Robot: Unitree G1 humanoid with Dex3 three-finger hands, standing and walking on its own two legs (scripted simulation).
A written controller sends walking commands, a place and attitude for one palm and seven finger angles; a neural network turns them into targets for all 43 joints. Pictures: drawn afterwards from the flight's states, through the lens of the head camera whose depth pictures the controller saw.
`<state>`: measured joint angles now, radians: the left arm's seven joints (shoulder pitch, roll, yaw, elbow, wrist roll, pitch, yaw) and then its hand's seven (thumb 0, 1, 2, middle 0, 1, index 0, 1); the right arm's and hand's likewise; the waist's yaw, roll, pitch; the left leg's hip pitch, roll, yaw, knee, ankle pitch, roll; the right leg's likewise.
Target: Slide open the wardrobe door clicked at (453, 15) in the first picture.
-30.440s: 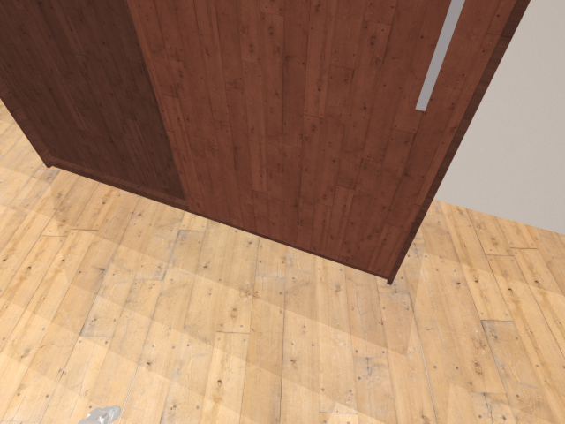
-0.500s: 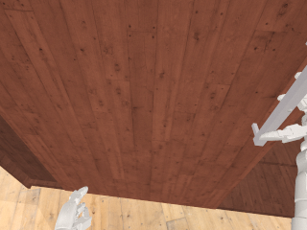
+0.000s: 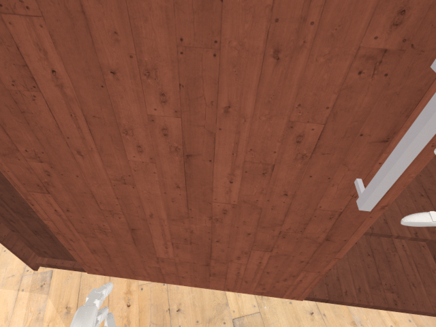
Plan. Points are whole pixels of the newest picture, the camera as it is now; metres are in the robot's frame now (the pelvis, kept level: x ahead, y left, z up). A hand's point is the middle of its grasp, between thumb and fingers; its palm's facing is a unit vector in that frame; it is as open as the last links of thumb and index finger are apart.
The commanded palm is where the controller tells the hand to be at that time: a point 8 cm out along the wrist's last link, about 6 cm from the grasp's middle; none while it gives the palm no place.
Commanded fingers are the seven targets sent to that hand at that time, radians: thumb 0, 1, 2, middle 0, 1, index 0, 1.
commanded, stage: slip the hand off the handle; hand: right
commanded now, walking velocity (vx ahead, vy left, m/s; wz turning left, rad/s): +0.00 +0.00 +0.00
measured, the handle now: (396, 147) +0.36 -0.27 +0.20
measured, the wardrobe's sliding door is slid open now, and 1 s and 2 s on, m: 0.65 0.65 0.65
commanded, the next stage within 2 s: draw the hand back to the body in 0.50 s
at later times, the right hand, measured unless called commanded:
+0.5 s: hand out of the picture +0.20 -0.32 +0.19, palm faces +0.46 +0.88 -0.14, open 14.7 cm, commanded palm +0.15 -0.35 +0.19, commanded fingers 0.00 0.55 -0.20 0.25 1.15 0.25 1.15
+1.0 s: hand out of the picture +0.18 -0.30 +0.19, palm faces +0.19 +0.98 -0.11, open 14.7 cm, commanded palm +0.14 -0.33 +0.19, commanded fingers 0.00 0.55 -0.20 0.25 1.15 0.25 1.15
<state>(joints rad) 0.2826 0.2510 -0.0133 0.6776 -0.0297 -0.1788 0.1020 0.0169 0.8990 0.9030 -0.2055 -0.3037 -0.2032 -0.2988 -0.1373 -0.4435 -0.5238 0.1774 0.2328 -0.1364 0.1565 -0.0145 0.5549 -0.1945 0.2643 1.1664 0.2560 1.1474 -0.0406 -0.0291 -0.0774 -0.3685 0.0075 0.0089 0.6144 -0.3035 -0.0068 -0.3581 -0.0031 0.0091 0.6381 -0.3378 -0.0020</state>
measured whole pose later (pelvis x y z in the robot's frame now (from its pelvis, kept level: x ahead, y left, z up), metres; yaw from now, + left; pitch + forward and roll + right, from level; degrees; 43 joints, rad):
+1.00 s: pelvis -0.01 +0.01 +0.00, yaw -2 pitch -3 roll +1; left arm 0.24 0.25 -0.08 0.64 -0.08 -0.36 0.13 0.02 0.90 0.90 -0.21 -0.30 -0.20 -0.30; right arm 0.20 -0.50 -0.57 -0.12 0.44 0.17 0.43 -0.01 0.55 -0.19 0.26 1.15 0.26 1.15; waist -0.07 -0.04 -0.08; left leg -0.22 0.00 0.04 0.57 -0.29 0.00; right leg -0.23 -0.01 0.04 0.61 -0.33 0.01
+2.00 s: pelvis +0.01 +0.01 +0.01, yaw -2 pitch -3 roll +0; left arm 0.20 0.22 -0.01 0.66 0.00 -0.20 0.08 0.02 0.90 0.90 -0.20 -0.30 -0.20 -0.30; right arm 0.46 -0.36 -0.34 -0.43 0.06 -0.08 -0.12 0.01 -0.82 -0.86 0.22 0.35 0.22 0.34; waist -0.09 -0.05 -0.02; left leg -0.18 0.01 0.04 0.53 -0.30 0.00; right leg -0.18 0.00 0.04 0.54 -0.32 0.01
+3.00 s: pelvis -0.08 -0.01 +0.00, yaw -2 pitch -1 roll +1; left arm 0.22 0.21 -0.02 0.59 0.00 -0.12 0.07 0.02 0.90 0.90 -0.21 -0.30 -0.20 -0.30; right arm 0.47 -0.35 -0.39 -0.47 0.01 -0.20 -0.15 0.01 -0.89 -0.89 0.21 0.31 0.21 0.30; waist -0.05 0.02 0.02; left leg -0.37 0.03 0.03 0.53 -0.16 -0.02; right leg -0.40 0.01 0.02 0.66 -0.35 -0.03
